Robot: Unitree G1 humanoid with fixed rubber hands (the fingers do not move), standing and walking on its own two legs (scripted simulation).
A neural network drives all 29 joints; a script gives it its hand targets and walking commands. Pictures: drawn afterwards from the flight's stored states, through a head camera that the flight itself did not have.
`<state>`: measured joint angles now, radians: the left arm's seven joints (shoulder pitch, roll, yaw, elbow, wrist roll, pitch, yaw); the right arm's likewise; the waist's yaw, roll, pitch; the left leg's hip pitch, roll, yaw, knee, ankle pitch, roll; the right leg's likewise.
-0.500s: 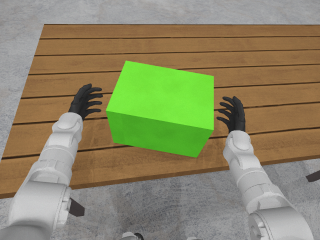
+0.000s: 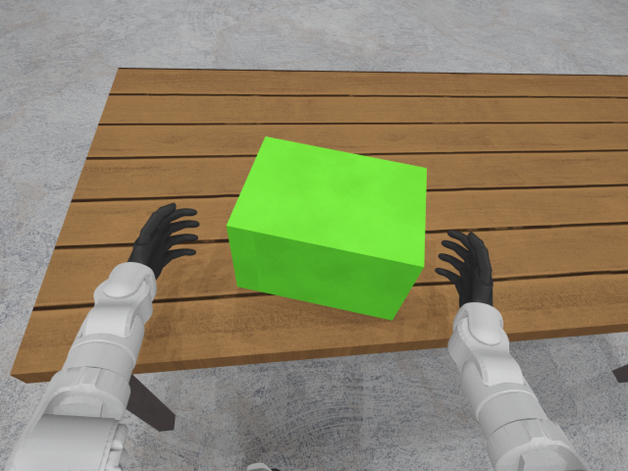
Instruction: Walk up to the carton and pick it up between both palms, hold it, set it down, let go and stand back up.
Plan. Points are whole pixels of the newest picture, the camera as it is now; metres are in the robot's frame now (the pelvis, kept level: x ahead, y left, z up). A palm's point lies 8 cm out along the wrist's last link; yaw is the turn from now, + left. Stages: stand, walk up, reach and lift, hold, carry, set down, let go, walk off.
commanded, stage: set down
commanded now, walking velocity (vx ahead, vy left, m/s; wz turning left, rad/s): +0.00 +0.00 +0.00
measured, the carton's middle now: (329, 229) +0.47 -0.02 -0.01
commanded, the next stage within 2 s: none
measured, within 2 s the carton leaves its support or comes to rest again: neither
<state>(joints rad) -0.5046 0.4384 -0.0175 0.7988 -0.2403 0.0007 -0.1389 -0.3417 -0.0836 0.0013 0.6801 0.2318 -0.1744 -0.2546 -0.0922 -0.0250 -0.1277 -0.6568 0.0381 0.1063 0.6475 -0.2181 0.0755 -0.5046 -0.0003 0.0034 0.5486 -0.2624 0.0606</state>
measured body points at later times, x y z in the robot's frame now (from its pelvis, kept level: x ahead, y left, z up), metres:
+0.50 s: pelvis -0.01 +0.00 +0.00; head +0.01 +0.04 +0.45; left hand +0.35 +0.26 +0.02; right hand +0.31 -0.19 +0.03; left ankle +0.06 +0.06 -0.72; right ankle +0.00 -0.17 -0.72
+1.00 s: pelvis -0.01 +0.00 +0.00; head +0.00 +0.04 +0.45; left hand +0.31 +0.26 +0.02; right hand +0.28 -0.19 +0.03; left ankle +0.06 +0.06 -0.72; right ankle +0.00 -0.17 -0.72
